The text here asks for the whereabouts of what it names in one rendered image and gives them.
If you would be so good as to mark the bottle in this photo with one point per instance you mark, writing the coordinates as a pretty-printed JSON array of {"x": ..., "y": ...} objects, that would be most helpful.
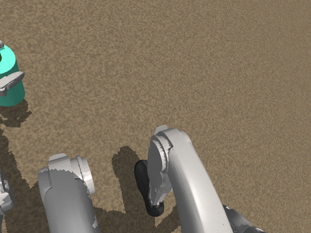
[{"x": 8, "y": 65}]

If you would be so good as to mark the left robot hand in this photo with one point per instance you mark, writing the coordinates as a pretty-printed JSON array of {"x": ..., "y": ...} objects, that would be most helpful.
[{"x": 9, "y": 81}]

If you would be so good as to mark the right robot foot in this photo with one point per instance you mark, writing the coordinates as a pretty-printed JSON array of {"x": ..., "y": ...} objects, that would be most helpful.
[{"x": 142, "y": 179}]

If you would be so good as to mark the right robot hand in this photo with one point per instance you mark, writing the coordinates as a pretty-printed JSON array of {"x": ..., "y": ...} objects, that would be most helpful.
[{"x": 237, "y": 221}]

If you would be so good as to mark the left robot arm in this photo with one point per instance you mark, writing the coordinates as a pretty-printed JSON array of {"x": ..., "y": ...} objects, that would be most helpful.
[{"x": 7, "y": 196}]

